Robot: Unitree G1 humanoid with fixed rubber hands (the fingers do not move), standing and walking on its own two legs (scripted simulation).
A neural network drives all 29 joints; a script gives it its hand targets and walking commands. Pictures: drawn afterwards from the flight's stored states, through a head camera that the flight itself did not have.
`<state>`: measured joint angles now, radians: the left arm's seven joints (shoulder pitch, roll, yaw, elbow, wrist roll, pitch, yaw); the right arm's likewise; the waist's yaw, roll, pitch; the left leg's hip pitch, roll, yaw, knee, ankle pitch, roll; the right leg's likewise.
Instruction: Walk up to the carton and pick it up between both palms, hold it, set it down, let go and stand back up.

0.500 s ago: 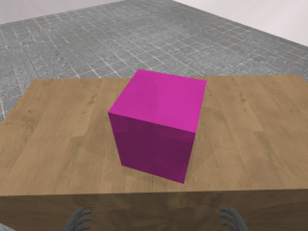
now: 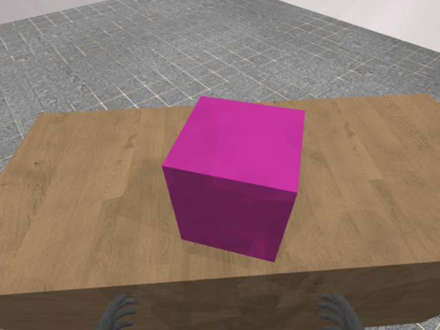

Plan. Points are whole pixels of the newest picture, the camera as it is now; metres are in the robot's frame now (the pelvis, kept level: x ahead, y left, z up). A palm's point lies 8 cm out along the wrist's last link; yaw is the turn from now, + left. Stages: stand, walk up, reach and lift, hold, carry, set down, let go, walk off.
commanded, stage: let go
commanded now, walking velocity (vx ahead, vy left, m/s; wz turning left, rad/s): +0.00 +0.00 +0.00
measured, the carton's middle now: (238, 180) +0.41 -0.02 +0.04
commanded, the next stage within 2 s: stand in 0.10 s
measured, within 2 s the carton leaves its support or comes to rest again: neither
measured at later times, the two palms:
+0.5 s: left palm out of the picture +0.03 +0.25 -0.12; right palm out of the picture +0.08 -0.24 -0.15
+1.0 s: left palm out of the picture -0.09 +0.19 -0.14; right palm out of the picture -0.01 -0.24 -0.16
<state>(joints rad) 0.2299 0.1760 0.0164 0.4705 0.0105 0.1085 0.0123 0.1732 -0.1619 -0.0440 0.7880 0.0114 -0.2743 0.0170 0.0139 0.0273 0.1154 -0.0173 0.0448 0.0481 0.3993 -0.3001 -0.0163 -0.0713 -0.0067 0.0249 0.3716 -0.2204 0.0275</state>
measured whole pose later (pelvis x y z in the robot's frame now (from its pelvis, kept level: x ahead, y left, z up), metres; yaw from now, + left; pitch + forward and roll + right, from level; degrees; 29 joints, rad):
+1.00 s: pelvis -0.04 -0.02 -0.01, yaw +8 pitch -2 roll +0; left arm 0.38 0.11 0.06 0.99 0.02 0.01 0.04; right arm 0.31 -0.15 -0.06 1.06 -0.03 0.02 0.00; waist 0.02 0.03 -0.01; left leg -0.23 0.01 -0.09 0.52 -0.26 -0.04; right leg -0.25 -0.05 -0.10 0.53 -0.25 0.00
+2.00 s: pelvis -0.06 -0.05 -0.01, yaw +8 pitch +0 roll -1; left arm 0.33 0.11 0.06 1.07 0.02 0.02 0.04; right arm 0.32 -0.12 -0.04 1.09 -0.03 0.02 -0.03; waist 0.01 0.02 -0.02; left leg -0.31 0.03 -0.13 0.53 -0.23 -0.07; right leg -0.31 -0.01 -0.10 0.52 -0.22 -0.03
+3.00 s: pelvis +0.00 -0.05 -0.01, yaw +9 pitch -2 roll -1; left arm 0.29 0.08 0.04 1.12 0.01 0.00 0.04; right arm 0.27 -0.11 -0.02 1.16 -0.02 0.01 -0.04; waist 0.01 0.02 0.04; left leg -0.18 0.04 -0.14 0.51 -0.31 -0.08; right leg -0.18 0.01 -0.10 0.52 -0.31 -0.04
